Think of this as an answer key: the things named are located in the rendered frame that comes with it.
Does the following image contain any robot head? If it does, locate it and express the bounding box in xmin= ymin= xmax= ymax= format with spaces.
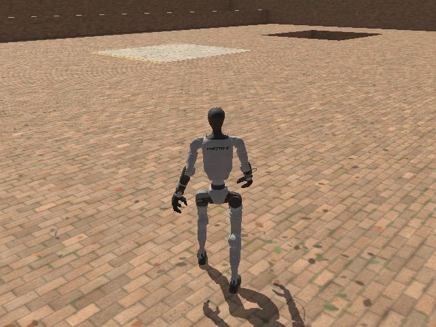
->
xmin=206 ymin=107 xmax=229 ymax=140

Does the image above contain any right robot hand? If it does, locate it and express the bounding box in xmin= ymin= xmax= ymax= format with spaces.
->
xmin=237 ymin=177 xmax=253 ymax=188

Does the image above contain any left robot foot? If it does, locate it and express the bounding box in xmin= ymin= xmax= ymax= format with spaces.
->
xmin=197 ymin=249 xmax=206 ymax=265

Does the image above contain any robot left forearm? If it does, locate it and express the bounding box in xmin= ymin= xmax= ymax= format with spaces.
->
xmin=174 ymin=166 xmax=190 ymax=198

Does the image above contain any robot right upper arm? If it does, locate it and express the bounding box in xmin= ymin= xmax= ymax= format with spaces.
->
xmin=231 ymin=136 xmax=250 ymax=172

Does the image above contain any robot left upper arm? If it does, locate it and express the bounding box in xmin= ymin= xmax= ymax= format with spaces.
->
xmin=184 ymin=138 xmax=203 ymax=176

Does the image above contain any robot right forearm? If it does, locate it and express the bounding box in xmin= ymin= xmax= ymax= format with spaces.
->
xmin=243 ymin=162 xmax=253 ymax=181

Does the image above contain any left robot hand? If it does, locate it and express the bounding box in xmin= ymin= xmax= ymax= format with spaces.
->
xmin=172 ymin=195 xmax=187 ymax=213

